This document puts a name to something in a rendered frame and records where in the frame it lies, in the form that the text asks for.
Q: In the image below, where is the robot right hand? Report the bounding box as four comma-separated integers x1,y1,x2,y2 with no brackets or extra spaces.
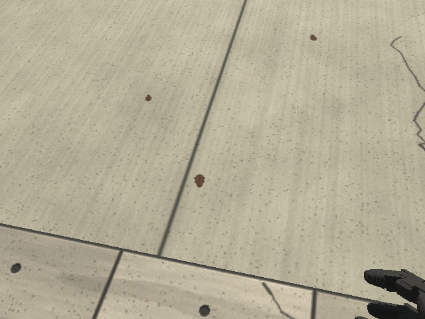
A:
355,269,425,319

